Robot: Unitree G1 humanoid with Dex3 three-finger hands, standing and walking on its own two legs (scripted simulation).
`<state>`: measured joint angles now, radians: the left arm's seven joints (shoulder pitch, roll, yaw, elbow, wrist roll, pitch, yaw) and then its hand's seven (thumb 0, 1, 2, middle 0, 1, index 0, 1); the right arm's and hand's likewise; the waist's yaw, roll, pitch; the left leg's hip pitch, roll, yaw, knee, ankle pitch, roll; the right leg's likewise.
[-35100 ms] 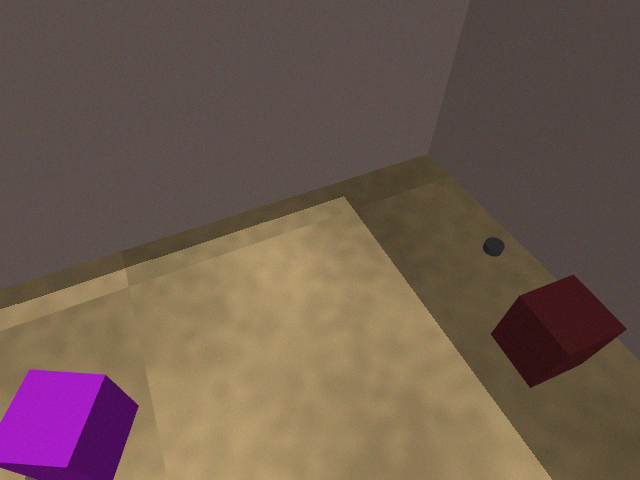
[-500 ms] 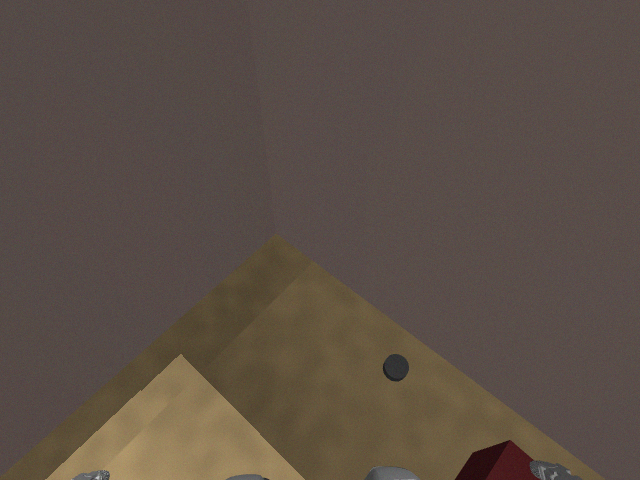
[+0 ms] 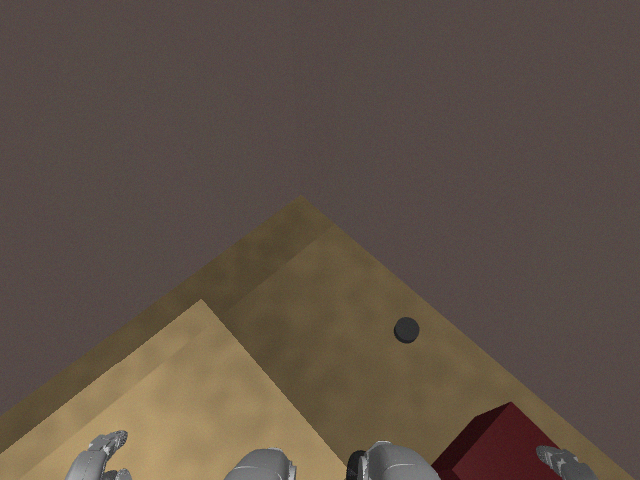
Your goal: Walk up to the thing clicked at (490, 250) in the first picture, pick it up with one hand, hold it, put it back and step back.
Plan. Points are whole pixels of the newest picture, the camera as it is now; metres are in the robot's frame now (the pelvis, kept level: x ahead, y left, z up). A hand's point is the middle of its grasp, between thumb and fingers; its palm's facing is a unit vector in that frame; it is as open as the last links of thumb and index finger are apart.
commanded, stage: step back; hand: right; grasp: from above
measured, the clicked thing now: (406, 330) +0.53 -0.26 -0.74
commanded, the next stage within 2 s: none
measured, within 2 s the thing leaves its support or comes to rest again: neither
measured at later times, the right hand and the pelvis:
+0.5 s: hand out of the picture -0.02 -0.26 -0.15, palm faces +0.06 +0.93 -0.36, open 7.4 cm; pelvis -0.14 +0.01 +0.00, yaw -4 degrees
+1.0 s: hand out of the picture -0.24 -0.21 -0.13, palm faces +0.01 +0.91 -0.42, open 7.4 cm; pelvis -0.30 +0.06 +0.01, yaw +0 degrees
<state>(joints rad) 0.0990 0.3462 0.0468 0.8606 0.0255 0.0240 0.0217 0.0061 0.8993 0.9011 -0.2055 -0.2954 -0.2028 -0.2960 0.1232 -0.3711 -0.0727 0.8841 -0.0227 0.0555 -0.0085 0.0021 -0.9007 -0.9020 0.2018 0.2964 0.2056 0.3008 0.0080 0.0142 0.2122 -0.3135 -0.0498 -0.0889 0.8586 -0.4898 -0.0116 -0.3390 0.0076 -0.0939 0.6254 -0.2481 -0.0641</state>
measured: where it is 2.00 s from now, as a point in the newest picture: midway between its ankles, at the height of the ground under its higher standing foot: outside the picture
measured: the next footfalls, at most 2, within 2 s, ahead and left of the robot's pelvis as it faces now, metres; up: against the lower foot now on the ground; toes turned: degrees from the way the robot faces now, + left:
left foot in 0.06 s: +0.01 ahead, +0.12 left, +0.00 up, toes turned -3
right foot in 0.42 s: -0.11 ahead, -0.10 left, +0.00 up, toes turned -2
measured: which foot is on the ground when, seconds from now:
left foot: up 0.00-0.04, down 0.06-0.46, up 0.48-0.80, down 0.82-1.00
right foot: down 0.00-0.08, up 0.10-0.40, down 0.42-0.86, up 0.88-1.00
